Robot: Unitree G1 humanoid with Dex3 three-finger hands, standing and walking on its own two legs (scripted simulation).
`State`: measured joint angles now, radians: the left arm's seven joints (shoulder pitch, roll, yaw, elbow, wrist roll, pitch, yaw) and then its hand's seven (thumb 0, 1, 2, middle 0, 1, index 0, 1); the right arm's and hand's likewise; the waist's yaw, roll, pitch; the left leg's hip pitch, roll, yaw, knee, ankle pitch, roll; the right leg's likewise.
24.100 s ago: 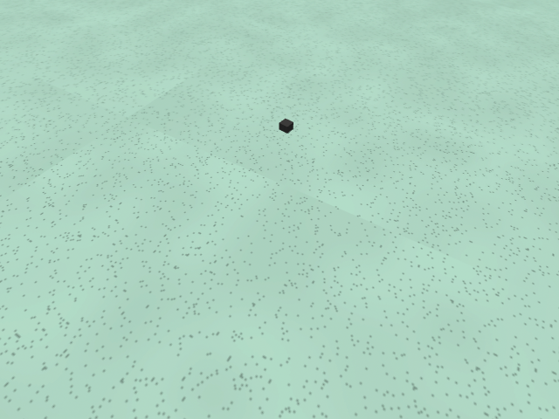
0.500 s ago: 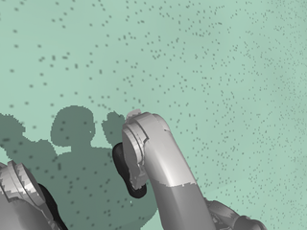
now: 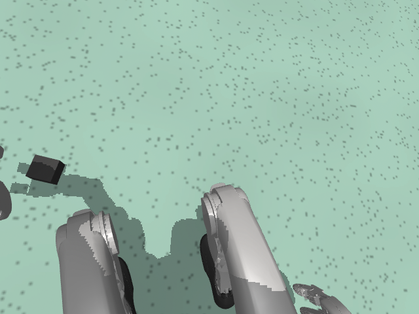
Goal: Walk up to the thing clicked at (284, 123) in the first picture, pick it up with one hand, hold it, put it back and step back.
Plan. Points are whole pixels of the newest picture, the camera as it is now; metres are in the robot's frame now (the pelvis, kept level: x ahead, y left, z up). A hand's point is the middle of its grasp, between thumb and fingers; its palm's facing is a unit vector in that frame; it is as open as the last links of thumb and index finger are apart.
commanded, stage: go down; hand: left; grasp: from above
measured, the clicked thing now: (46, 170) +0.47 +0.32 -0.36
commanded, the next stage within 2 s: approach in 1.88 s
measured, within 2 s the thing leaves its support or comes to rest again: neither
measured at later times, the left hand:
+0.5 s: hand out of the picture +0.45 +0.36 +0.00, palm faces -0.01 -0.44 -0.90, open 13.9 cm
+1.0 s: hand out of the picture +0.44 +0.36 +0.04, palm faces -0.04 -0.44 -0.90, open 14.1 cm
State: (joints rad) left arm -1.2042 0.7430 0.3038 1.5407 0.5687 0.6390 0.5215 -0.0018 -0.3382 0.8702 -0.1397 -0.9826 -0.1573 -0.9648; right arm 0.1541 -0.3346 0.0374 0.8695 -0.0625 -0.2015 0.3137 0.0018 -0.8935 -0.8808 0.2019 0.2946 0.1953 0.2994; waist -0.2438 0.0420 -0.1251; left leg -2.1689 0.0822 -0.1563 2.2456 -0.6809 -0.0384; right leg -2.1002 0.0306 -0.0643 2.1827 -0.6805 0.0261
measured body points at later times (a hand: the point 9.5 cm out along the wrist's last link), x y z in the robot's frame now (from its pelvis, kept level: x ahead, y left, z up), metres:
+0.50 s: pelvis +0.00 -0.01 +0.06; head +0.21 +0.03 +0.45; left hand +0.45 +0.38 +0.05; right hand +0.03 -0.27 -0.06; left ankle +0.08 +0.14 -0.35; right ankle +0.10 -0.12 -0.35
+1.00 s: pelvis +0.01 +0.00 +0.11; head +0.21 +0.04 +0.51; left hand +0.45 +0.38 +0.09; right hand +0.07 -0.27 +0.00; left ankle +0.08 +0.14 -0.35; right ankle +0.10 -0.12 -0.35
